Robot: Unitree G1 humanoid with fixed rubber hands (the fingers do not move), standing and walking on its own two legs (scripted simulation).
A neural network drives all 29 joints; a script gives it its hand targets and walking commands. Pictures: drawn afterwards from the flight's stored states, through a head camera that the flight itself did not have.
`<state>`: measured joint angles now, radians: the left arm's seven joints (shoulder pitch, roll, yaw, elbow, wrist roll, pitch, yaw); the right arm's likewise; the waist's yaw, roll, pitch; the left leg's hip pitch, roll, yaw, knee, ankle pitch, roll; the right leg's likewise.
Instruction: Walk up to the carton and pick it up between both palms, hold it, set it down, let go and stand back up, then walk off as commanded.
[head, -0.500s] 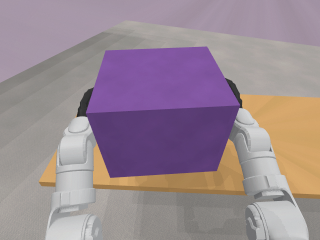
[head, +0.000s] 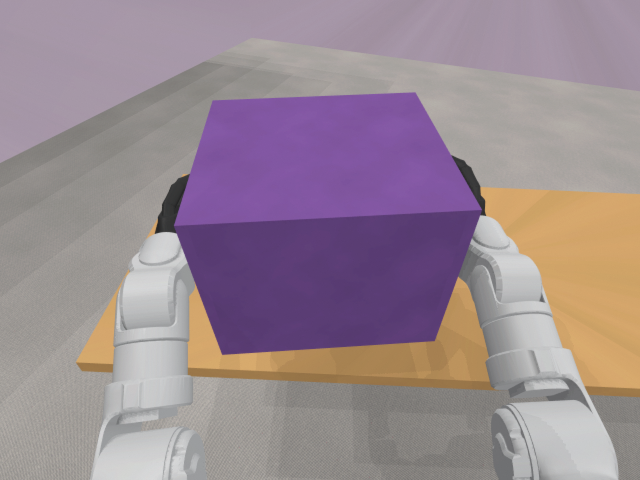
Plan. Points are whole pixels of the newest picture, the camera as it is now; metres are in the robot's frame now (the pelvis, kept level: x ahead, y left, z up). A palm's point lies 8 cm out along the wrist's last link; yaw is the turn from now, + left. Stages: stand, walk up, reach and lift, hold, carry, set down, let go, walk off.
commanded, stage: hold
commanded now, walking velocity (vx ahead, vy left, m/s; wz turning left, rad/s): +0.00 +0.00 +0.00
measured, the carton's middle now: (322, 219) +0.38 +0.00 +0.18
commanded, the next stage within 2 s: set down in 0.38 s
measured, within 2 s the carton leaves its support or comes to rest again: neither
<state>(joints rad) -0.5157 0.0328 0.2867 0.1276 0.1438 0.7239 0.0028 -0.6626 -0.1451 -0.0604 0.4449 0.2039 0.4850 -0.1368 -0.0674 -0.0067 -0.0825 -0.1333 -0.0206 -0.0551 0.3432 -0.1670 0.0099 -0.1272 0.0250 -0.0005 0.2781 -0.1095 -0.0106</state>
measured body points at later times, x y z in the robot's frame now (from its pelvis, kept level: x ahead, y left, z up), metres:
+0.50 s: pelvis +0.00 +0.00 +0.00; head -0.05 +0.01 +0.45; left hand +0.37 +0.18 +0.17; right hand +0.38 -0.17 +0.20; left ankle +0.01 +0.11 -0.75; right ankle +0.03 -0.11 -0.75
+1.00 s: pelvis +0.02 +0.00 +0.00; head +0.01 +0.01 +0.45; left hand +0.38 +0.17 +0.11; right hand +0.40 -0.18 +0.12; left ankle +0.01 +0.11 -0.75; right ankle +0.03 -0.11 -0.75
